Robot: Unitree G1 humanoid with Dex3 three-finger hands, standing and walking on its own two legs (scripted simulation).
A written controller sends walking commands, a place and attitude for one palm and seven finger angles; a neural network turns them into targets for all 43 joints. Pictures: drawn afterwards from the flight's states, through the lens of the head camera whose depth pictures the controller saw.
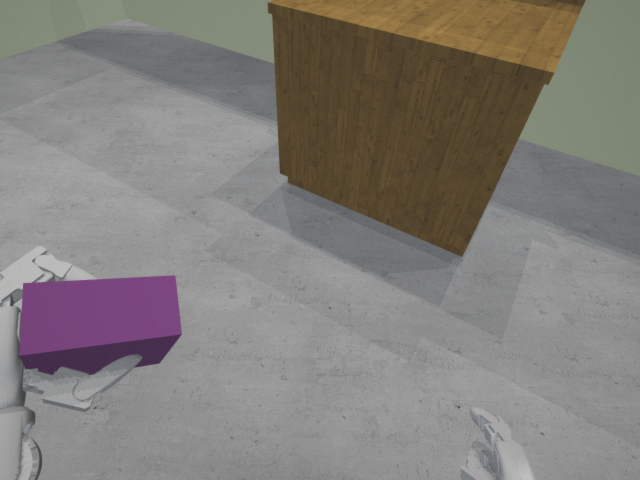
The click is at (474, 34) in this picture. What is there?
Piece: table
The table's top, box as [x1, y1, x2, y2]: [268, 0, 582, 84]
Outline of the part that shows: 268,12 548,84 582,6 550,0 272,0 268,2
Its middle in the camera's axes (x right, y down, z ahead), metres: +0.39 -0.82 +1.39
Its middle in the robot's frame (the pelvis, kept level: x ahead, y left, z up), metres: +1.62 -0.30 +0.04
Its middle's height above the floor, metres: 0.81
